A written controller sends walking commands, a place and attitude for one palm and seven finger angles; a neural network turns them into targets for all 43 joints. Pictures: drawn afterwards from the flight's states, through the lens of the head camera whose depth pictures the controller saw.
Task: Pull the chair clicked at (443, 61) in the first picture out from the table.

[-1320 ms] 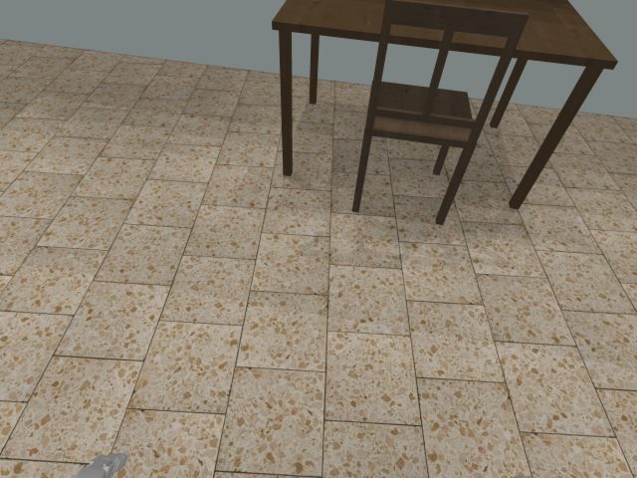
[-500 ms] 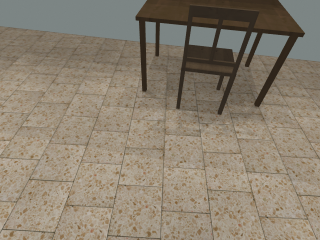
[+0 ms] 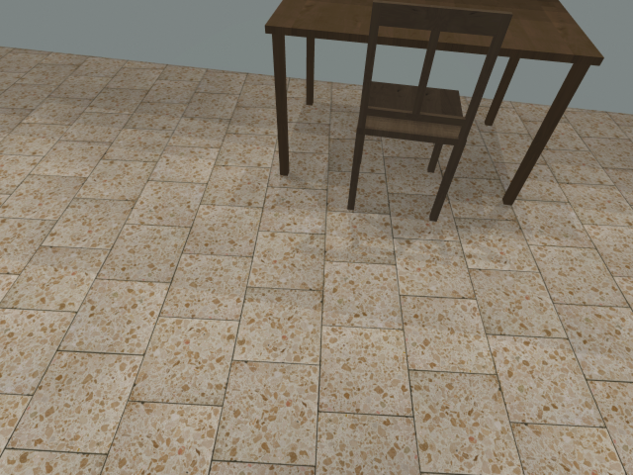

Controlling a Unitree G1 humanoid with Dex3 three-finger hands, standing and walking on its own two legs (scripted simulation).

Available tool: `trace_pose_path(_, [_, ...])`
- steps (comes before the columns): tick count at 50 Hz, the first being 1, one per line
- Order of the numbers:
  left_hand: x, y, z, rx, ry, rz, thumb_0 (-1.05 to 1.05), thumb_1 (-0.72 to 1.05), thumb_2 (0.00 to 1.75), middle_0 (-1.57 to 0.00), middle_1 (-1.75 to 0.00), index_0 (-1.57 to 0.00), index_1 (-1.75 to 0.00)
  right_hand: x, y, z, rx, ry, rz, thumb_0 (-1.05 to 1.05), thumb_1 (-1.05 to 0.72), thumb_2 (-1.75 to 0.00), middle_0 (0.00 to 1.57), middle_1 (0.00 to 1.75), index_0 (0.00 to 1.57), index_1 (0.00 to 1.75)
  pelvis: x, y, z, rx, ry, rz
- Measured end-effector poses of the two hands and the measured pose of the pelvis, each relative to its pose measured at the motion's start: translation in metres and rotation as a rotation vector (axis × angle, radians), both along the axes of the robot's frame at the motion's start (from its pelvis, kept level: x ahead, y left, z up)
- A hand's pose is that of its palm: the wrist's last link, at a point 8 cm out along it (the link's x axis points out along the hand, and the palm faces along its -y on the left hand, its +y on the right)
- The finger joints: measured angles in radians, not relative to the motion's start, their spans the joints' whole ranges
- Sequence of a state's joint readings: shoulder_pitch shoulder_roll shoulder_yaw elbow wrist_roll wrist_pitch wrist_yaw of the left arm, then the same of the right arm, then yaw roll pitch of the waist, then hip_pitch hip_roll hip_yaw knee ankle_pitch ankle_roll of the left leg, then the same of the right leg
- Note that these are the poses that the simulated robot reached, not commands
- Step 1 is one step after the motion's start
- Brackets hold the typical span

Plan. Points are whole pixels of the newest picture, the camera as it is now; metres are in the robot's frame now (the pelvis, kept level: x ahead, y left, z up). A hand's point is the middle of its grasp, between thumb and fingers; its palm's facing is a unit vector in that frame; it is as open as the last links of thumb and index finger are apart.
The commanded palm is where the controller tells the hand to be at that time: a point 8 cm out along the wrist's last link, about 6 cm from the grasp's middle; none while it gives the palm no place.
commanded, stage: look at it before walking up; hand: left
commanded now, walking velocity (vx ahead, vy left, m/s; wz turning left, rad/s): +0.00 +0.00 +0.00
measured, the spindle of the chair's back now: (425, 74) +1.35 -0.30 -0.11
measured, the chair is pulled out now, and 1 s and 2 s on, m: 0.00 0.00 0.00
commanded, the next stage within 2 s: walk to a spot facing it in 0.32 s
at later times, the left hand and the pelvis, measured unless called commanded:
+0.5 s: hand out of the picture +0.08 +0.24 -0.16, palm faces -0.03 -0.94 -0.33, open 7.3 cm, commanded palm none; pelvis +0.01 +0.00 +0.00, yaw -1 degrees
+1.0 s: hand out of the picture +0.05 +0.13 -0.16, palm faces -0.17 -0.96 -0.22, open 7.3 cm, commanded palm none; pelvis +0.06 -0.06 +0.00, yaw -15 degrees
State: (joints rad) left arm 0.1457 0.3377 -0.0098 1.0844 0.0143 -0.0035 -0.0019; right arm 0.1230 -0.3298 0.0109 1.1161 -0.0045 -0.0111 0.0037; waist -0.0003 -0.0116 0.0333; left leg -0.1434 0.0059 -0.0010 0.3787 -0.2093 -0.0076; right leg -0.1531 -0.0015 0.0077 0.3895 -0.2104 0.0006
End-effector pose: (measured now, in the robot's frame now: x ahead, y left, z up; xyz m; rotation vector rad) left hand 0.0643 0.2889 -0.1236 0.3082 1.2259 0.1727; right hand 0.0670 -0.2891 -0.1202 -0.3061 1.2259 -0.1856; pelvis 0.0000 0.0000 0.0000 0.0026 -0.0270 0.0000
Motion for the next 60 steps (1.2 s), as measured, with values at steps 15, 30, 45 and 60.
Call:
trace_pose_path(15, [0.007, -0.002, 0.002, 0.004, -0.008, 0.003, 0.00, 0.91, 0.89, -0.20, -0.30, -0.21, -0.30, 0.013, -0.001, 0.001, 0.001, -0.017, 0.006, 0.01, -0.91, -0.90, 0.20, 0.30, 0.21, 0.30, 0.006, -0.002, 0.001, 0.001, -0.001, 0.000])
trace_pose_path(30, [0.010, -0.011, -0.005, -0.002, 0.018, -0.012, 0.00, 0.91, 0.89, -0.20, -0.30, -0.20, -0.30, 0.009, 0.003, -0.004, 0.008, -0.043, -0.040, 0.01, -0.91, -0.90, 0.20, 0.30, 0.21, 0.30, 0.004, -0.004, -0.003, 0.004, 0.004, -0.055])
trace_pose_path(45, [0.008, -0.091, -0.020, -0.067, 0.069, -0.068, 0.00, 0.91, 0.89, -0.20, -0.30, -0.21, -0.30, -0.050, -0.013, -0.047, 0.135, 0.073, -0.223, 0.01, -0.91, -0.90, 0.20, 0.30, 0.21, 0.30, 0.034, -0.050, -0.021, 0.010, 0.003, -0.199])
trace_pose_path(60, [0.046, -0.126, -0.006, -0.095, 0.292, -0.130, 0.00, 0.91, 0.89, -0.21, -0.30, -0.21, -0.30, 0.087, -0.036, -0.015, 0.135, -0.132, -0.315, 0.01, -0.91, -0.90, 0.20, 0.30, 0.20, 0.30, 0.128, -0.066, -0.003, 0.006, 0.055, -0.351])
